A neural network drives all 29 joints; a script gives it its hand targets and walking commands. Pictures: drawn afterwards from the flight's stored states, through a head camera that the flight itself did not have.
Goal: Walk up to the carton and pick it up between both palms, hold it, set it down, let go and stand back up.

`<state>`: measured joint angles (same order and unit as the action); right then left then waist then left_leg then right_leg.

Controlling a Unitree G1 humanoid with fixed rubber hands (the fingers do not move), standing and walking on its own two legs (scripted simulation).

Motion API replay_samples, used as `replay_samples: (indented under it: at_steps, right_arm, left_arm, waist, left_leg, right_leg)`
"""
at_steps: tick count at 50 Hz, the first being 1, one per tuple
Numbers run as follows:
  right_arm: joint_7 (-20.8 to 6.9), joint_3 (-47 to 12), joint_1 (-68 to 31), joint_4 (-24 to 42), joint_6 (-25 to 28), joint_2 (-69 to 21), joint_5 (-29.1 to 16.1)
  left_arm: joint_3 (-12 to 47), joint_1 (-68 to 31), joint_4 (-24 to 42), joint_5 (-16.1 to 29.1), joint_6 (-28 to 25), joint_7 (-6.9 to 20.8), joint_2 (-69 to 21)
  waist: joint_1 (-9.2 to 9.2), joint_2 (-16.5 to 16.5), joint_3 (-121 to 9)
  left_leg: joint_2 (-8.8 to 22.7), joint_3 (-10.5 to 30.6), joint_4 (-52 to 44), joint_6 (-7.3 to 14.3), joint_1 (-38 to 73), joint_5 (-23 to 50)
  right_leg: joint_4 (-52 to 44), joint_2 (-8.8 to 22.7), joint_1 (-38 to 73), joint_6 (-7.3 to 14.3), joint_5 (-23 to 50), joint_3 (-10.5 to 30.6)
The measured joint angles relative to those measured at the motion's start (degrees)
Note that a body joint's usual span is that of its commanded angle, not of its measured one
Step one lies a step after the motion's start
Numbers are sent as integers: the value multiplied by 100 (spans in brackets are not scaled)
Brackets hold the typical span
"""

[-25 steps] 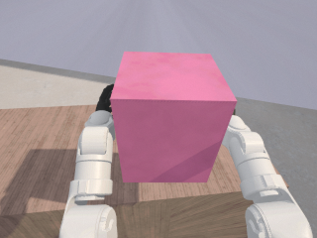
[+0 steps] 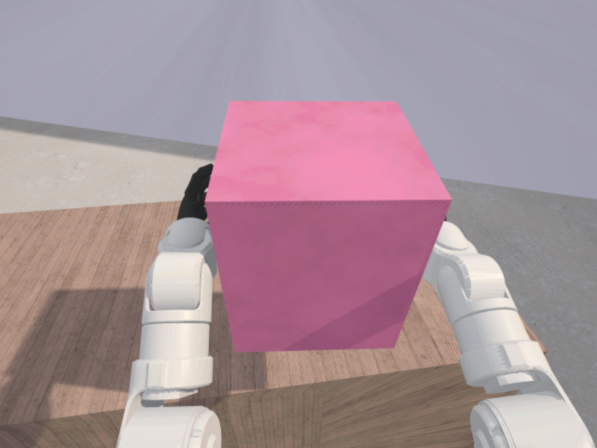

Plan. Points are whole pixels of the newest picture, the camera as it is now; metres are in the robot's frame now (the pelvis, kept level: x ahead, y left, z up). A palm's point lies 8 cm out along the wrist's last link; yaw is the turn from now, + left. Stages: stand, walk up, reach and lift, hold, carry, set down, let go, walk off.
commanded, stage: hold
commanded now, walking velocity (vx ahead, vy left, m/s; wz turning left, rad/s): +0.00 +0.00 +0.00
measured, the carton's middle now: (314, 228) +0.35 +0.00 +0.19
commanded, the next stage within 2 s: none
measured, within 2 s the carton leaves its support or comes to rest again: neither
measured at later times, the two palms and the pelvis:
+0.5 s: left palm (190, 223) +0.35 +0.15 +0.21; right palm (427, 222) +0.36 -0.15 +0.20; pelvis +0.00 -0.01 +0.00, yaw +0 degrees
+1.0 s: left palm (192, 223) +0.35 +0.15 +0.21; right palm (427, 227) +0.35 -0.15 +0.19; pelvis -0.01 +0.00 +0.00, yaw +0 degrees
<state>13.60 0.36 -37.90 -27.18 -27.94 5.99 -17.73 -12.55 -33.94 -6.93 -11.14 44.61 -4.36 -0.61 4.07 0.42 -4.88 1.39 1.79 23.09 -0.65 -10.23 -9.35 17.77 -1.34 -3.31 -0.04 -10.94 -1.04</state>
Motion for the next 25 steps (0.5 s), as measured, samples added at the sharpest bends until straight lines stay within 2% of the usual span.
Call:
replay_samples:
  at_steps: [5, 13, 25]
  right_arm:
    - [32, -52, 93, 205, -63, 35, -50]
    - [50, -103, 81, 133, -132, 9, -15]
    - [55, 21, -146, -28, -145, -37, 60]
  left_arm:
    - [-15, 90, 213, -37, 61, 16, -71]
    - [-86, 105, 205, -79, 152, 133, -68]
    - [-153, -116, -36, -36, 79, 160, 17]
  waist:
    - [-10, -37, 57]
    - [-27, -30, 102]
    - [-59, 22, 112]
  left_leg:
    - [-2, 4, 13, 0, 141, -54]
    - [-7, 16, -42, -11, 270, -41]
    - [5, 79, -59, -39, 178, 36]
  right_leg:
    - [-21, -3, 154, -2, -32, 11]
    - [-23, -4, 258, 12, -48, 17]
    - [-6, -32, 162, 42, 1, -17]
